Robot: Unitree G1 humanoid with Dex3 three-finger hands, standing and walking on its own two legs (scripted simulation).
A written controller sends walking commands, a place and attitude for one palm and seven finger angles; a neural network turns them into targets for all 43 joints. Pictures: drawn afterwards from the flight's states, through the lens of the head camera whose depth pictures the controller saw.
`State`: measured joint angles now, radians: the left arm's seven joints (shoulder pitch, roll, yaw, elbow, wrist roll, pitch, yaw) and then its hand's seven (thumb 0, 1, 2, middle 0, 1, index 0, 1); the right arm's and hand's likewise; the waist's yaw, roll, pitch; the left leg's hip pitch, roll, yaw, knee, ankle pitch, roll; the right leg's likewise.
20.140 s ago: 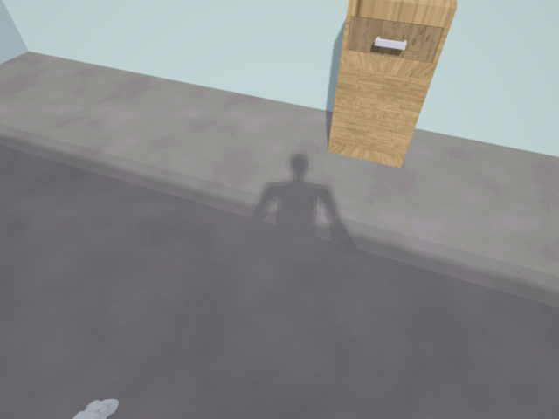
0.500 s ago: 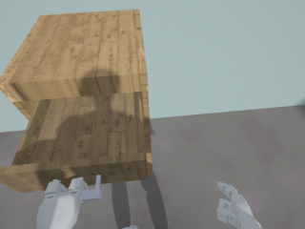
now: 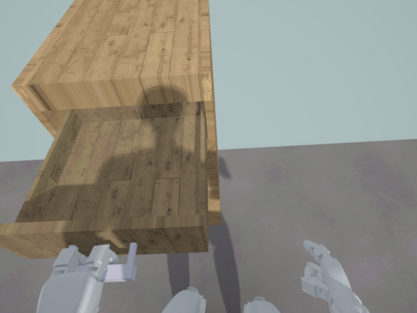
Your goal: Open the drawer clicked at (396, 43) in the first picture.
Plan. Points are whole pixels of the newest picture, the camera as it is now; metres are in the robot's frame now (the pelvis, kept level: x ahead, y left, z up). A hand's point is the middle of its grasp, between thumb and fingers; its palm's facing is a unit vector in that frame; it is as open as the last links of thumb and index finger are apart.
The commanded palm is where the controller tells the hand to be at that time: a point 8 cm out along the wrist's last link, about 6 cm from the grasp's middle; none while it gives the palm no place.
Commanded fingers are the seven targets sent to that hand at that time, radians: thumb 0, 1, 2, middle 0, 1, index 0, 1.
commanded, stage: open the thumb to release the handle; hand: left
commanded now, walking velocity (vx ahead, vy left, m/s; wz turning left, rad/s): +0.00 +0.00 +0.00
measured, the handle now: (99, 261) +0.20 +0.23 +0.01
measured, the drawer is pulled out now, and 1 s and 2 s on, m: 0.30 0.30 0.30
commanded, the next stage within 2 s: lift the hand off the handle in 0.32 s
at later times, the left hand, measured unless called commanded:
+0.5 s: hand (91, 299) +0.14 +0.23 -0.01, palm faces -0.04 -0.10 -0.99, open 13.6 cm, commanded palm +0.12 +0.23 +0.04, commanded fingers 0.00 -0.50 0.30 -0.30 -1.20 -0.30 -1.20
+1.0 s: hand (91, 292) +0.15 +0.23 +0.00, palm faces -0.07 -0.11 -0.99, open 13.6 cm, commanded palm +0.14 +0.23 +0.06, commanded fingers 0.00 -0.50 0.30 -0.30 -1.20 -0.30 -1.20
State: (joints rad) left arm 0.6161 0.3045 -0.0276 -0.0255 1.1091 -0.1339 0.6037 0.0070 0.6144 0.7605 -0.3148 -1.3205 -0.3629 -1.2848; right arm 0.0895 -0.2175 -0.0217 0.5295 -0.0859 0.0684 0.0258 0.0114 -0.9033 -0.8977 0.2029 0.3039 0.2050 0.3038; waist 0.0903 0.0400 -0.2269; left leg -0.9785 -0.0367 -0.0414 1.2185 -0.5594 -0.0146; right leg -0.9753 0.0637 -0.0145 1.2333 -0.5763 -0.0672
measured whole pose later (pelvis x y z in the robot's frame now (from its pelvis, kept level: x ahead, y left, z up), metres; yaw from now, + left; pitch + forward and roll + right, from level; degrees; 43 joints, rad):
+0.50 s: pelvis -0.01 +0.00 +0.01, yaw +0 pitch +17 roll +1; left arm 0.58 0.30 -0.05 0.04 1.08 -0.09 0.61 0.00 -0.45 0.32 -0.32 -1.25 -0.32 -1.20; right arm 0.12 -0.25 -0.04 0.55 -0.06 0.07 0.00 0.01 -0.90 -0.90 0.20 0.30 0.20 0.30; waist 0.06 0.05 -0.21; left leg -0.92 -0.03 -0.05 1.15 -0.52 -0.02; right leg -0.92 0.07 -0.02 1.16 -0.53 -0.07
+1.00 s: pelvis +0.00 +0.00 +0.03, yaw +0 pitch +14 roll +0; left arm 0.54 0.30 -0.11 0.05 1.07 0.01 0.55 0.00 -0.49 0.30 -0.32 -1.21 -0.36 -1.22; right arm 0.14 -0.22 0.00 0.53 -0.05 0.07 -0.01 0.01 -0.90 -0.90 0.20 0.30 0.21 0.30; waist 0.06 0.05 -0.20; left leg -0.83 -0.03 -0.05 1.08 -0.50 -0.01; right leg -0.82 0.07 -0.02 1.08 -0.51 -0.06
